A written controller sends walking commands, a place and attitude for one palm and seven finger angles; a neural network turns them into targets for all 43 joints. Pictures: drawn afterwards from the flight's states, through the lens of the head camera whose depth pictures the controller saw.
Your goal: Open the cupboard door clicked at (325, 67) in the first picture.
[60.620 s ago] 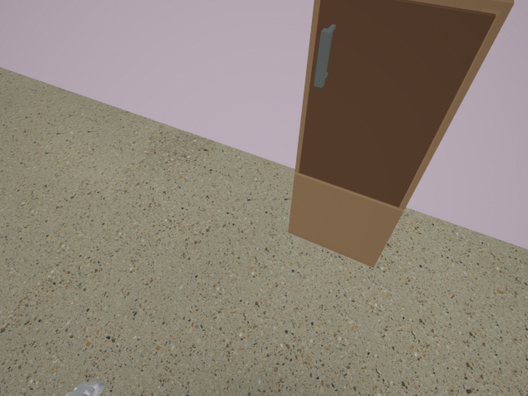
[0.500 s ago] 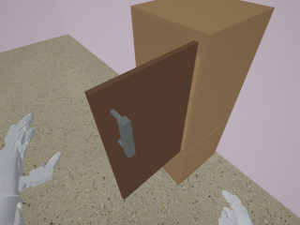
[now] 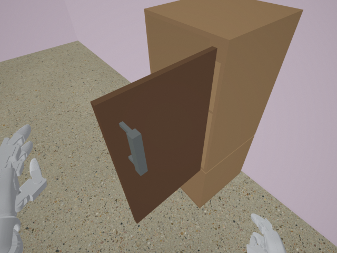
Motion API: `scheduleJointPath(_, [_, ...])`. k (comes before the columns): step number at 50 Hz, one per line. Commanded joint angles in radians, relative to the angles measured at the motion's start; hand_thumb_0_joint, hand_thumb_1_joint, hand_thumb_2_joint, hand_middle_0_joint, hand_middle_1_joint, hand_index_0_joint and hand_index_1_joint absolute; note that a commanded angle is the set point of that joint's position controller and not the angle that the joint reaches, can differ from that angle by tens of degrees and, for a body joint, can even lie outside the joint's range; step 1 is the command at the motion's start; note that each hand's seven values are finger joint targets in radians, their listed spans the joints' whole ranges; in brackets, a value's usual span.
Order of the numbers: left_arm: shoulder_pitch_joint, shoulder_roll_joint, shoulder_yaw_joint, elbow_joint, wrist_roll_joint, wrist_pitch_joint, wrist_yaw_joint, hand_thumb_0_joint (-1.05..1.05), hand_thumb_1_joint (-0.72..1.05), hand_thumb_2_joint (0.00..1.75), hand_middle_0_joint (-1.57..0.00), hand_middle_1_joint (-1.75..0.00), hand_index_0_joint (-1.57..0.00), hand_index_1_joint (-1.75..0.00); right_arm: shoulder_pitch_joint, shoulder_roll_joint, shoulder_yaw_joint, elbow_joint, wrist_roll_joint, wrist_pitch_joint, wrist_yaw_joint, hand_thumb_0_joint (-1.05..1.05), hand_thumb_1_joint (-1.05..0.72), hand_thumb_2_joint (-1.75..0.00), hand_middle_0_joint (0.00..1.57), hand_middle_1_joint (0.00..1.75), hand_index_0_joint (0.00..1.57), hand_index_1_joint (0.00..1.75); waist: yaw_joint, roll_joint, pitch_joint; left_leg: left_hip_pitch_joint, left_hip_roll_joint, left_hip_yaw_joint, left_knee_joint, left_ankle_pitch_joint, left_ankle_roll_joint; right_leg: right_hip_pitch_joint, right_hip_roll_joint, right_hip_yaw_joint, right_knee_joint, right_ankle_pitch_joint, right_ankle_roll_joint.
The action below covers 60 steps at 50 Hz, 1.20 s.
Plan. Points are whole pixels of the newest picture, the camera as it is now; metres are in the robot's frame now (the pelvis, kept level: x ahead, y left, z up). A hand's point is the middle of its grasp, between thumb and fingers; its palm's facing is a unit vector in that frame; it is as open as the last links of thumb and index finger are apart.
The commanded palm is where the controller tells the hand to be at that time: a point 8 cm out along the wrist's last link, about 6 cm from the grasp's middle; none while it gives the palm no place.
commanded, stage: step back with the hand held close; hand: left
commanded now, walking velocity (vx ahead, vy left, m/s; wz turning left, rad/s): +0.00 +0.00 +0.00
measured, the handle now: (133, 148) +0.32 +0.13 +0.10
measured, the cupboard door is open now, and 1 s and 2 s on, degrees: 93 93 93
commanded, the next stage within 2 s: stop stepping back and stand still in 1.36 s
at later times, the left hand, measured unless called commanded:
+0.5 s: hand (32, 191) +0.17 +0.28 +0.14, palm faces +0.35 -0.79 -0.50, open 7.4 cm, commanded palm +0.11 +0.32 +0.17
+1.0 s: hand out of the picture +0.10 +0.29 +0.15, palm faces +0.45 -0.79 -0.42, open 7.4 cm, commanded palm +0.03 +0.34 +0.17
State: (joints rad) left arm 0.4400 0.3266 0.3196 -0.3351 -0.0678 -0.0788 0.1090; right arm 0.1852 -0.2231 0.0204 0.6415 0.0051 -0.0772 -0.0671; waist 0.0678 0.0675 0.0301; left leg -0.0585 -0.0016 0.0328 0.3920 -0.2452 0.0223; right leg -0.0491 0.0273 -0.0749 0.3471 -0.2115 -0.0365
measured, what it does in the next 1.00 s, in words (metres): shifts its weight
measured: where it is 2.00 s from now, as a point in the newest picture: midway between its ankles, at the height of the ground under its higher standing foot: outside the picture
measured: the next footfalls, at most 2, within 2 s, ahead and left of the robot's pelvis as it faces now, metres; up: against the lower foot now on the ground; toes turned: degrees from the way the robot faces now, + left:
right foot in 1.42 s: -0.24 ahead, -0.05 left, +0.00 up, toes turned +5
left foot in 1.92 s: -0.24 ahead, +0.19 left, +0.00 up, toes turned +3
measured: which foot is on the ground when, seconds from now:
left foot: down 0.00-1.00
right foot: down 0.00-1.00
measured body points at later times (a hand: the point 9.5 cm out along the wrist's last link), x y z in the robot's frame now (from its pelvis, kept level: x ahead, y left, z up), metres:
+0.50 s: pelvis -0.03 +0.02 -0.01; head -0.01 +0.01 +0.44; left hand +0.15 +0.32 +0.17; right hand +0.14 -0.23 -0.09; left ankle -0.01 +0.10 -0.75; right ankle -0.01 -0.09 -0.74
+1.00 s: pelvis -0.11 +0.03 -0.03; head -0.09 +0.05 +0.42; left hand +0.07 +0.33 +0.17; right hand +0.06 -0.20 -0.11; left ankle -0.02 +0.10 -0.74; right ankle -0.01 -0.10 -0.75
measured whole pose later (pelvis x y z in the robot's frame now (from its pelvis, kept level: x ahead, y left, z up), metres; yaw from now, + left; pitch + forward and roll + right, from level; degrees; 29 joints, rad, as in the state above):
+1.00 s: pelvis -0.11 +0.03 -0.03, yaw +1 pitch -1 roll -2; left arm 0.51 0.38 0.43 -0.57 -0.02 -0.23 0.15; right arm 0.21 -0.21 0.00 0.58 0.00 -0.06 -0.06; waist 0.00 -0.01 0.06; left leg -0.47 -0.03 0.04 0.75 -0.37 0.03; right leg -0.42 -0.01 -0.04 0.64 -0.19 0.00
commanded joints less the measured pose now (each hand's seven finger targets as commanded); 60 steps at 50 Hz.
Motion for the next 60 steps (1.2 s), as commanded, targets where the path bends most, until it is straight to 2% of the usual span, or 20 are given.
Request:
scheduleJointPath(1, [-0.104,0.188,0.113,-0.199,-0.005,-0.07,0.021,0.0,0.9,0.9,-0.2,-0.3,-0.2,-0.3,-0.138,-0.101,-0.039,-0.16,0.001,-0.059,-0.008,0.0,-0.9,-0.9,0.2,0.3,0.2,0.3,-0.005,-0.018,-0.054,-0.02,0.018,-0.039,-0.059,0.194,0.005,-0.011,-0.034,0.066,-0.068,0.129,0.016])
scheduleJointPath(5, [-0.117,0.195,0.115,-0.202,-0.004,-0.077,0.022,0.0,0.9,0.9,-0.2,-0.3,-0.2,-0.3,-0.141,-0.099,-0.038,-0.157,0.0,-0.065,-0.009,0.0,-0.9,-0.9,0.2,0.3,0.2,0.3,-0.006,-0.003,-0.052,-0.019,0.016,-0.039,-0.059,0.177,0.006,-0.015,-0.038,0.071,-0.076,0.111,0.016])
scheduleJointPath(6, [-0.161,0.234,0.142,-0.322,-0.006,-0.091,0.027,0.0,0.9,0.9,-0.2,-0.3,-0.2,-0.3,-0.147,-0.101,-0.039,-0.173,0.001,-0.074,-0.008,0.0,-0.9,-0.9,0.2,0.3,0.2,0.3,0.003,0.025,-0.107,-0.003,0.015,-0.046,-0.054,0.19,0.005,0.011,-0.038,0.075,-0.07,0.126,0.015])
scheduleJointPath(7, [-0.195,0.357,0.274,-0.351,-0.001,-0.126,0.035,0.0,0.9,0.9,-0.2,-0.3,-0.2,-0.3,-0.125,-0.121,-0.039,-0.203,0.012,-0.055,-0.009,0.0,-0.9,-0.9,0.2,0.3,0.2,0.3,-0.035,-0.003,-0.006,-0.092,0.031,-0.064,-0.007,0.114,0.026,-0.113,-0.091,0.182,-0.119,0.16,0.014])
scheduleJointPath(8, [-0.062,0.256,0.204,-0.241,-0.001,-0.12,0.023,0.0,0.9,0.9,-0.2,-0.3,-0.2,-0.3,-0.11,-0.107,-0.045,-0.179,0.005,-0.038,-0.009,0.0,-0.9,-0.9,0.2,0.3,0.2,0.3,-0.042,-0.083,-0.017,-0.091,0.029,-0.074,0.023,0.104,0.025,-0.125,-0.12,0.183,-0.123,0.152,0.011])
scheduleJointPath(11, [0.026,0.2,0.149,-0.229,0.006,-0.122,0.016,0.0,0.9,0.9,-0.2,-0.3,-0.2,-0.3,-0.102,-0.12,-0.055,-0.193,0.007,-0.011,-0.004,0.0,-0.9,-0.9,0.2,0.3,0.2,0.3,-0.052,-0.053,-0.062,-0.094,0.036,-0.064,0.049,0.122,0.019,-0.158,-0.143,0.177,-0.106,0.15,0.01])
scheduleJointPath(21, [0.093,0.269,0.213,-0.335,0.009,-0.121,0.047,0.0,0.9,0.9,-0.2,-0.3,-0.2,-0.3,-0.096,-0.129,-0.076,-0.244,0.019,0.035,-0.026,0.0,-0.9,-0.9,0.2,0.3,0.2,0.3,-0.054,-0.042,-0.194,-0.166,0.095,-0.094,0.032,0.316,0.016,-0.072,-0.114,0.125,0.089,0.351,0.026])
scheduleJointPath(34, [0.083,0.257,0.251,-0.399,0.041,-0.164,0.061,0.0,0.9,0.9,-0.2,-0.3,-0.2,-0.3,-0.075,-0.148,-0.078,-0.272,0.01,-0.006,-0.023,0.0,-0.9,-0.9,0.2,0.3,0.2,0.3,-0.059,0.072,-0.108,-0.612,0.175,-0.207,-0.105,-0.274,0.079,0.034,-0.054,0.118,0.307,0.083,0.038])
scheduleJointPath(39, [0.034,0.253,0.261,-0.372,0.057,-0.182,0.057,0.0,0.9,0.9,-0.2,-0.3,-0.2,-0.3,-0.059,-0.145,-0.081,-0.264,0.005,-0.033,-0.021,0.0,-0.9,-0.9,0.2,0.3,0.2,0.3,-0.061,0.038,-0.069,-0.718,0.205,-0.235,-0.108,-0.396,0.099,0.054,-0.033,0.121,0.377,0.036,0.044])
scheduleJointPath(43, [0.006,0.238,0.242,-0.403,0.055,-0.196,0.052,0.0,0.9,0.9,-0.2,-0.3,-0.2,-0.3,-0.039,-0.135,-0.083,-0.254,0.003,-0.043,-0.011,0.0,-0.9,-0.9,0.2,0.3,0.2,0.3,-0.074,-0.068,-0.073,-0.62,0.109,-0.158,0.051,-0.403,0.061,-0.109,-0.107,0.242,0.214,-0.099,0.002])
scheduleJointPath(46, [0.019,0.256,0.238,-0.417,0.042,-0.203,0.065,0.0,0.9,0.9,-0.2,-0.3,-0.2,-0.3,-0.029,-0.12,-0.079,-0.22,-0.003,-0.043,-0.005,0.0,-0.9,-0.9,0.2,0.3,0.2,0.3,-0.083,-0.179,-0.088,-0.35,0.023,-0.098,0.327,-0.235,0.005,-0.397,-0.258,0.383,-0.005,-0.225,-0.077])
scheduleJointPath(48, [0.022,0.263,0.235,-0.426,0.035,-0.203,0.074,0.0,0.9,0.9,-0.2,-0.3,-0.2,-0.3,-0.037,-0.107,-0.072,-0.201,-0.002,-0.031,0.001,0.0,-0.9,-0.9,0.2,0.3,0.2,0.3,-0.086,-0.212,-0.116,-0.245,0.007,-0.074,0.429,-0.166,-0.007,-0.463,-0.31,0.354,-0.026,-0.14,-0.095])
scheduleJointPath(50, [0.057,0.28,0.262,-0.43,0.03,-0.201,0.079,0.0,0.9,0.9,-0.2,-0.3,-0.2,-0.3,-0.043,-0.106,-0.07,-0.2,0.003,-0.026,-0.003,0.0,-0.9,-0.9,0.2,0.3,0.2,0.3,-0.087,-0.156,-0.119,-0.21,0.031,-0.097,0.287,-0.149,0.0,-0.471,-0.26,0.261,0.045,-0.086,-0.06])
scheduleJointPath(51, [0.064,0.287,0.272,-0.441,0.028,-0.205,0.078,0.0,0.9,0.9,-0.2,-0.3,-0.2,-0.3,-0.056,-0.116,-0.071,-0.21,0.004,-0.023,-0.008,0.0,-0.9,-0.9,0.2,0.3,0.2,0.3,-0.085,-0.064,-0.09,-0.246,0.073,-0.15,0.166,-0.203,0.02,-0.486,-0.192,0.219,0.112,-0.156,-0.027])
scheduleJointPath(52, [0.063,0.288,0.284,-0.468,0.029,-0.217,0.079,0.0,0.9,0.9,-0.2,-0.3,-0.2,-0.3,-0.068,-0.132,-0.069,-0.226,0.001,-0.027,-0.014,0.0,-0.9,-0.9,0.2,0.3,0.2,0.3,-0.082,0.104,-0.072,-0.4,0.173,-0.272,-0.019,-0.324,0.061,-0.397,-0.095,0.158,0.282,-0.222,0.014])
scheduleJointPath(53, [0.06,0.281,0.308,-0.489,0.037,-0.23,0.079,0.0,0.9,0.9,-0.2,-0.3,-0.2,-0.3,-0.084,-0.15,-0.075,-0.237,-0.011,-0.047,-0.016,0.0,-0.9,-0.9,0.2,0.3,0.2,0.3,-0.077,0.326,-0.09,-0.646,0.352,-0.497,-0.279,-0.541,0.131,-0.181,0.043,0.076,0.635,-0.222,0.056])
scheduleJointPath(54, [0.028,0.32,0.327,-0.479,0.044,-0.233,0.082,0.0,0.9,0.9,-0.2,-0.3,-0.2,-0.3,-0.081,-0.118,-0.081,-0.223,-0.02,-0.062,-0.021,0.0,-0.9,-0.9,0.2,0.3,0.2,0.3,-0.08,0.254,-0.095,-0.695,0.406,-0.55,-0.346,-0.493,0.15,-0.16,0.057,0.137,0.895,-0.273,0.052])
scheduleJointPath(55, [0.021,0.31,0.318,-0.479,0.034,-0.242,0.077,0.0,0.9,0.9,-0.2,-0.3,-0.2,-0.3,-0.074,-0.111,-0.094,-0.205,-0.015,-0.077,-0.01,0.0,-0.9,-0.9,0.2,0.3,0.2,0.3,-0.068,0.117,-0.12,-0.595,0.384,-0.47,-0.278,-0.39,0.138,-0.228,0.06,0.162,0.955,-0.297,0.045])
scheduleJointPath(57, [0.06,0.266,0.29,-0.436,0.021,-0.234,0.079,0.0,0.9,0.9,-0.2,-0.3,-0.2,-0.3,-0.072,-0.109,-0.099,-0.176,-0.017,-0.103,0.004,0.0,-0.9,-0.9,0.2,0.3,0.2,0.3,-0.06,0.03,-0.15,-0.384,0.319,-0.338,-0.183,-0.222,0.119,-0.347,0.03,0.135,0.863,-0.295,0.049])
scheduleJointPath(60, [0.063,0.203,0.194,-0.452,0.016,-0.218,0.072,0.0,0.9,0.9,-0.2,-0.3,-0.2,-0.3,-0.067,-0.098,-0.082,-0.15,-0.014,-0.115,0.014,0.0,-0.9,-0.9,0.2,0.3,0.2,0.3,-0.062,0.139,-0.173,-0.256,0.261,-0.244,-0.252,-0.202,0.059,-0.301,0.036,0.046,0.654,-0.322,0.045])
